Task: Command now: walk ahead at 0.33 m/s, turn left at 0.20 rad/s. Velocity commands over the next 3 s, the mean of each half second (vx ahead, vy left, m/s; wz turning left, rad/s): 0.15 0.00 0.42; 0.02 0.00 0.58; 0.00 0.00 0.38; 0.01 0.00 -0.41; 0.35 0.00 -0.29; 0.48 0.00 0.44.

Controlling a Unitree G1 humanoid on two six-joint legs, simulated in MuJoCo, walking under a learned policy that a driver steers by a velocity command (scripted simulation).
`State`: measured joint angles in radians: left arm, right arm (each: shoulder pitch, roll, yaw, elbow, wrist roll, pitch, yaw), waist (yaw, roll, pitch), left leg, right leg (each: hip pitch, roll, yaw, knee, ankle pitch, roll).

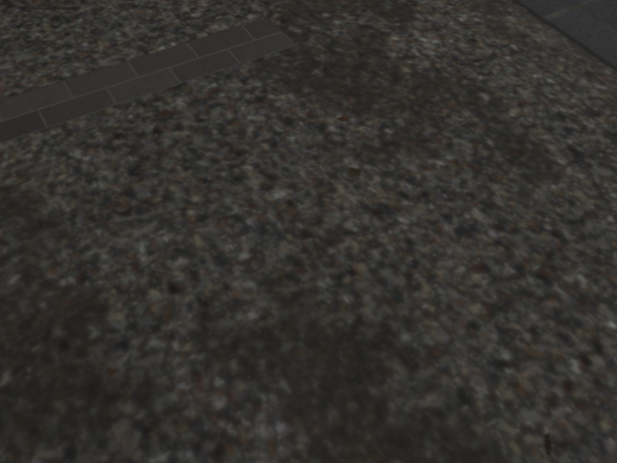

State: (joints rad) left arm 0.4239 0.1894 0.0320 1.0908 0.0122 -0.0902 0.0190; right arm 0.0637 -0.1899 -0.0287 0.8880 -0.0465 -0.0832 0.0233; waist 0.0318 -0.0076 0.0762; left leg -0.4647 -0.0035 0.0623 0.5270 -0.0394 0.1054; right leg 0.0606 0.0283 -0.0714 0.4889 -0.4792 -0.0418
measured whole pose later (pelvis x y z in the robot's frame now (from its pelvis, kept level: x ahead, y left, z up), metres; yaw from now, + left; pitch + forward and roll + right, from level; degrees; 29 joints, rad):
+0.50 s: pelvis +0.10 +0.00 +0.02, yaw +15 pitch +1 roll +0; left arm 0.11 0.21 0.04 0.86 0.00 0.02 0.05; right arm 0.30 -0.25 -0.08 0.89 -0.03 0.02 -0.01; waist -0.06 0.02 0.03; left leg -0.31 -0.14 -0.16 0.43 -0.13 0.07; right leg -0.43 0.03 0.07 0.77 -0.36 0.01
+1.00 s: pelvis +0.09 -0.04 +0.02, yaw +33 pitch +0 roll +1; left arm 0.23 0.25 0.05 0.80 0.03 0.00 0.03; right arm 0.17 -0.27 -0.07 0.79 -0.01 0.09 0.04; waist 0.01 0.02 0.07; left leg -0.33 0.00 0.01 0.80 -0.45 -0.02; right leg -0.23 -0.06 -0.18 0.46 -0.23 -0.04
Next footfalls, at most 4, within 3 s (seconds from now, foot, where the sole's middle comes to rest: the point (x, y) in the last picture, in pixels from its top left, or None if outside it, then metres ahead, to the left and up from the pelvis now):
0.58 right None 0.19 -0.10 -0.76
1.08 left None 0.03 0.05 -0.76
1.56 right None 0.15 -0.10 -0.76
1.94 left None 0.02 0.06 -0.76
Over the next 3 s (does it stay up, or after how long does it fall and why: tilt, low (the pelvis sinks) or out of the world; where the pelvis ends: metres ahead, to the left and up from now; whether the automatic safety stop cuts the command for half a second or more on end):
stays up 0.41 0.06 -0.01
